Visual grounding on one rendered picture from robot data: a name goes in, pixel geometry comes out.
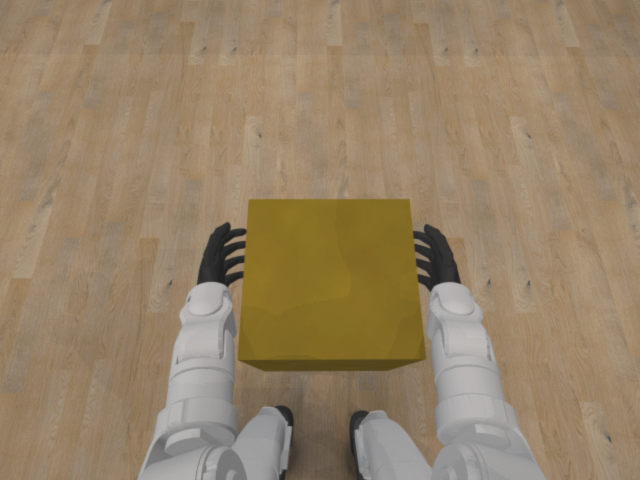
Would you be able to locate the right robot thigh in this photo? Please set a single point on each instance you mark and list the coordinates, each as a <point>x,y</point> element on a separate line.
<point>386,452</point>

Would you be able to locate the right robot forearm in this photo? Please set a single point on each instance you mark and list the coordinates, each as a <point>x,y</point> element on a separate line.
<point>471,402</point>

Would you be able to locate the left robot forearm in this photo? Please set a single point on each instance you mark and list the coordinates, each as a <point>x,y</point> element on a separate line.
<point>199,407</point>

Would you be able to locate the carton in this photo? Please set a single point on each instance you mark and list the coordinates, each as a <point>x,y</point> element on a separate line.
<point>330,285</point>

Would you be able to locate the right robot upper arm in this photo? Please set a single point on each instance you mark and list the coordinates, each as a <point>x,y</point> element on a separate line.
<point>467,460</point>

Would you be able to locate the robot left hand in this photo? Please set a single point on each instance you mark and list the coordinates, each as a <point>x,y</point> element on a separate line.
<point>213,268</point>

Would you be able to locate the robot thigh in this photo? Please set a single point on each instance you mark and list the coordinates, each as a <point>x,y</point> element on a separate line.
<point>263,447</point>
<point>386,452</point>

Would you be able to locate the robot right hand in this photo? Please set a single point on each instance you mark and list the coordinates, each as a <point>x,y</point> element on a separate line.
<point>442,267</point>

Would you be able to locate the left robot upper arm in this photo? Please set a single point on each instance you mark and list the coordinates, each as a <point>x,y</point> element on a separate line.
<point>213,462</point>

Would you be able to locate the left robot thigh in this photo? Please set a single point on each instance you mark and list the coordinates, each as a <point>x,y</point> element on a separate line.
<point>263,447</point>

